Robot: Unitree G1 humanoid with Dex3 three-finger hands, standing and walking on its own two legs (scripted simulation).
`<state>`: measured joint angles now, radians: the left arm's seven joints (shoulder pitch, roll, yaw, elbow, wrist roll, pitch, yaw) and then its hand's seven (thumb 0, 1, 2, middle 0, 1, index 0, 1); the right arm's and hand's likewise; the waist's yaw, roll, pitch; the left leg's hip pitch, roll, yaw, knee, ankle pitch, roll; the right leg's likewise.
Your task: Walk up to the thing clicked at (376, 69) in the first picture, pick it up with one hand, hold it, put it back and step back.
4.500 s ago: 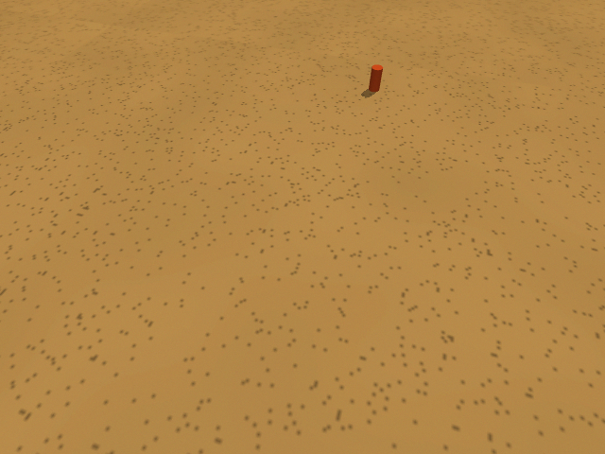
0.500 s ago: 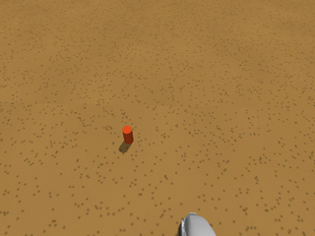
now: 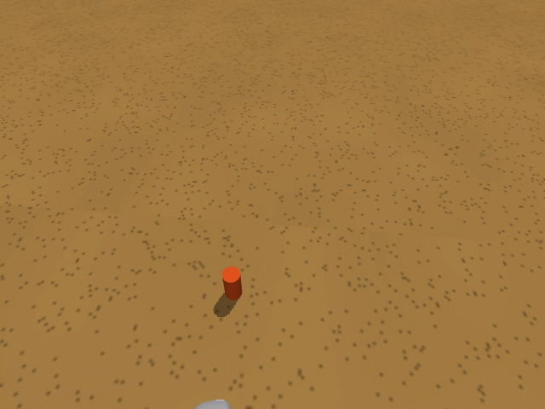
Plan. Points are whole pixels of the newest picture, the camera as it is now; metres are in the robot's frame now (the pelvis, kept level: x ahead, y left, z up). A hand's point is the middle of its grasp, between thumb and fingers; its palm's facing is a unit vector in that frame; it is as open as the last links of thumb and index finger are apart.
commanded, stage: walk up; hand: left
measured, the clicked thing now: (232, 283) +0.66 +0.16 -0.69
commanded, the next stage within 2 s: none
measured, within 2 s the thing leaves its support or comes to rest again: neither
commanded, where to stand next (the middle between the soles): +0.30 -0.01 m, yaw -2 degrees
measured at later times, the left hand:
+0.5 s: hand (137, 327) +0.27 +0.26 -0.12, palm faces -0.07 -0.91 -0.42, open 7.4 cm
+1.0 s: hand (137, 329) +0.28 +0.27 -0.16, palm faces -0.03 -0.94 -0.33, open 7.4 cm
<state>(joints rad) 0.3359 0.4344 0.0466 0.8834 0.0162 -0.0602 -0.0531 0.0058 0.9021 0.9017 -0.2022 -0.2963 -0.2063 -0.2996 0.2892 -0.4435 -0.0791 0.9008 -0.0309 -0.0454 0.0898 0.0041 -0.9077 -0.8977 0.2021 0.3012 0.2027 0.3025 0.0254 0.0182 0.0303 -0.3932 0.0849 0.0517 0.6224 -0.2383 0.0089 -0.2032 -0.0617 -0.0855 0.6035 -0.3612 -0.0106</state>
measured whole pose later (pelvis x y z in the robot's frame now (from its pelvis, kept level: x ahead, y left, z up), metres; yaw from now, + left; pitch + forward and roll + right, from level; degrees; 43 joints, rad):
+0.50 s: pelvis +0.15 -0.01 +0.00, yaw -2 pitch -4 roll +0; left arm 0.21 0.40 0.05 0.88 0.01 -0.08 -0.04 0.01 0.91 0.90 -0.20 -0.30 -0.20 -0.30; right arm 0.35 -0.43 -0.04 0.89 -0.01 -0.01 0.03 0.01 -0.91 -0.90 0.20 0.30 0.20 0.30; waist -0.03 0.05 0.10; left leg -0.29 0.05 0.03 0.95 -0.50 0.03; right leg -0.37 -0.03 -0.06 0.63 -0.20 -0.02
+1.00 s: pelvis +0.21 +0.01 +0.00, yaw -1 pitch -2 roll -1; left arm 0.15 0.38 -0.01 1.06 -0.01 -0.01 -0.01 0.01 0.91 0.90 -0.20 -0.30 -0.20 -0.30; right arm 0.09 -0.37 0.00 1.02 0.00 0.00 0.02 0.00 -0.91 -0.90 0.20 0.30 0.20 0.30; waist 0.02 0.00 0.08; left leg -0.36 0.05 0.00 0.64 -0.25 -0.01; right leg -0.28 -0.04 -0.04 0.60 -0.28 0.03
